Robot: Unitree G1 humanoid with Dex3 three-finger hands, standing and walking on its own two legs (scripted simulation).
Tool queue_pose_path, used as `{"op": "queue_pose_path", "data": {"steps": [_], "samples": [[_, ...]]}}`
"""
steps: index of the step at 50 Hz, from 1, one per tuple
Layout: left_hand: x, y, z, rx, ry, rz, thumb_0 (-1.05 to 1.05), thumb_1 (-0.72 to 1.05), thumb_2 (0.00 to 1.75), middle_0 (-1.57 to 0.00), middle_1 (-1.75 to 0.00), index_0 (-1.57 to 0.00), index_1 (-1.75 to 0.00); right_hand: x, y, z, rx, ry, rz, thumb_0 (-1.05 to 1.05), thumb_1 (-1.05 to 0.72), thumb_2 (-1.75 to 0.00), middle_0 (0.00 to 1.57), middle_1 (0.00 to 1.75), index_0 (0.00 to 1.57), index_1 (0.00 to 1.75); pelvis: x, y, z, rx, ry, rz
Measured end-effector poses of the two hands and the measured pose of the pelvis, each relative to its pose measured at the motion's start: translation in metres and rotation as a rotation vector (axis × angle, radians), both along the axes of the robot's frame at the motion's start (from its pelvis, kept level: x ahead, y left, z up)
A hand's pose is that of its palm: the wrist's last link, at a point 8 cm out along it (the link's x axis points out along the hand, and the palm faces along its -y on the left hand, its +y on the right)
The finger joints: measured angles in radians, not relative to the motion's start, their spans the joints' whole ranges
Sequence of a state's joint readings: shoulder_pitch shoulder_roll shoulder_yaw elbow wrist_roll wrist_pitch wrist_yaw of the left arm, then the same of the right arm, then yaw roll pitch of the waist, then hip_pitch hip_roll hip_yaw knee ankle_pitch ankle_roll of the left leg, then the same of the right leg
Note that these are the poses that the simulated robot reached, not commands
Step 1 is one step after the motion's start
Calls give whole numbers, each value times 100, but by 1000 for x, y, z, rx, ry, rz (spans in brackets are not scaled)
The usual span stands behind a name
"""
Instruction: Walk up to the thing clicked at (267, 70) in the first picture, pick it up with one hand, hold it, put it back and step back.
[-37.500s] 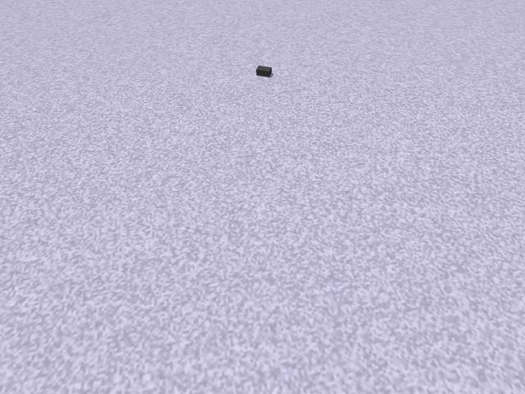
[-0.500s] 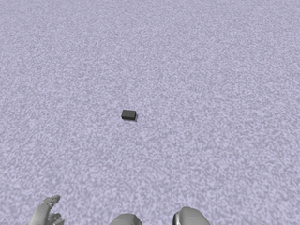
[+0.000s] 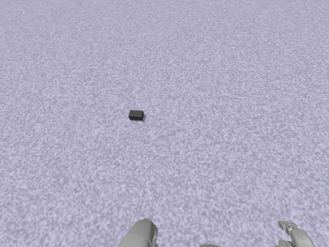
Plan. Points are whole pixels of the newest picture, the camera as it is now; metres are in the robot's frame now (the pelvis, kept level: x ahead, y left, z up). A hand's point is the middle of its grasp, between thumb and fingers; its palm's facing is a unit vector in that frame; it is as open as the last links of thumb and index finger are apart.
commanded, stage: step back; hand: left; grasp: from above
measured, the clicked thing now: (136, 115) +1.05 +0.31 -0.74
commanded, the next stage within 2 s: stand in 1.08 s
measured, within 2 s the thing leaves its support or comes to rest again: neither
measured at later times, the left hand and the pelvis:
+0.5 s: hand out of the picture +0.00 +0.27 -0.14, palm faces +0.07 -0.92 -0.39, open 7.4 cm; pelvis -0.04 -0.01 +0.00, yaw +5 degrees
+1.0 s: hand out of the picture +0.05 +0.28 -0.14, palm faces +0.08 -0.93 -0.35, open 7.3 cm; pelvis +0.00 +0.01 +0.01, yaw +4 degrees
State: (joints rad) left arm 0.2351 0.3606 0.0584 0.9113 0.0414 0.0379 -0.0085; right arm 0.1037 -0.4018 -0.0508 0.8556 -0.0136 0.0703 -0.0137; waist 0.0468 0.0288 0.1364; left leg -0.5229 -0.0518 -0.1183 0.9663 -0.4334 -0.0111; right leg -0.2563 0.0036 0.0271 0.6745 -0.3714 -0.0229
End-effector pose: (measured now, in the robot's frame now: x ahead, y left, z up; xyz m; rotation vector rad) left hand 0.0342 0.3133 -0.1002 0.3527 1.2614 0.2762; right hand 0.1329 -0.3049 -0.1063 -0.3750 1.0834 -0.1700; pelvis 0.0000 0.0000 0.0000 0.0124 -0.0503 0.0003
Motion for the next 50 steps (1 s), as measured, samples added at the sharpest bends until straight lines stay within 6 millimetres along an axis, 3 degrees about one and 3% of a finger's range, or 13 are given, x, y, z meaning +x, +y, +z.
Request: {"op": "queue_pose_path", "data": {"steps": [4,10,14,18,24,32,42,50], "samples": [[-26,2,10,21,-17,22,1,90,90,-21,-30,-21,-30,-41,-5,-5,3,59,3,0,-90,-90,20,30,20,30,-18,-1,4,10,4,30],[-42,20,8,33,-89,48,1,90,90,-21,-30,-21,-30,-94,-1,-12,-8,175,20,1,-90,-90,20,30,20,30,-37,6,-1,3,5,97],[-51,24,4,12,-69,59,1,90,90,-20,-30,-21,-30,-115,9,-6,6,171,4,1,-90,-90,20,30,20,30,-44,9,3,14,-3,95],[-50,19,4,-12,-61,48,1,90,90,-20,-30,-21,-30,-122,10,0,17,153,1,1,-90,-90,20,30,20,30,-45,3,8,8,-3,87],[-41,-2,1,-12,-68,35,1,90,90,-20,-30,-21,-30,-107,-7,-7,24,132,-13,1,-90,-90,20,30,20,30,-38,-12,3,-26,-10,78],[-40,-17,7,-33,-86,77,1,90,90,-21,-30,-21,-30,-62,-11,-2,3,125,46,1,-90,-90,20,30,20,30,-22,-11,10,-16,4,104],[-19,7,-12,-49,-50,93,1,90,90,-20,-30,-21,-30,-15,25,1,4,73,71,1,-90,-90,20,30,20,30,-6,8,4,-7,-1,93],[4,7,-6,-59,-53,54,1,90,90,-20,-30,-21,-30,17,51,8,64,16,74,1,-90,-90,20,30,20,30,3,11,13,-24,8,75]]}}
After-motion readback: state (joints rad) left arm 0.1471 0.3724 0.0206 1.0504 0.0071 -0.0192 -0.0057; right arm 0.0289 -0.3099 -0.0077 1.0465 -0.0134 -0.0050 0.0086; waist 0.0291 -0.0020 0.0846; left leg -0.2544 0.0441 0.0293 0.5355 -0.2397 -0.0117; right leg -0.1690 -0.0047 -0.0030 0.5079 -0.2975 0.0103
